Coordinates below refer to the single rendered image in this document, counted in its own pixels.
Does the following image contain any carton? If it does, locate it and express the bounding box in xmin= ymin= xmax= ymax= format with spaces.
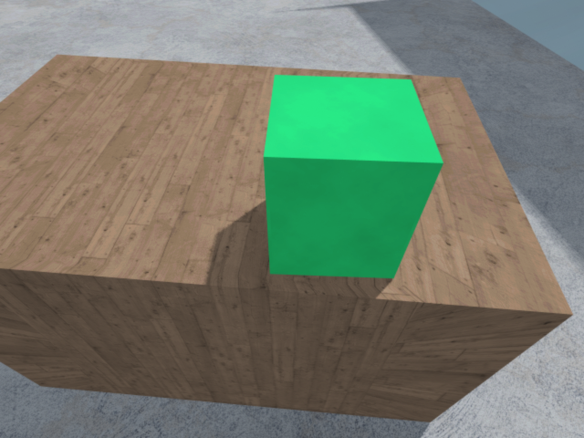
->
xmin=264 ymin=75 xmax=443 ymax=278

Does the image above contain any pedestal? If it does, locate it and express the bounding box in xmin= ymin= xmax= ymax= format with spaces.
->
xmin=0 ymin=55 xmax=573 ymax=422

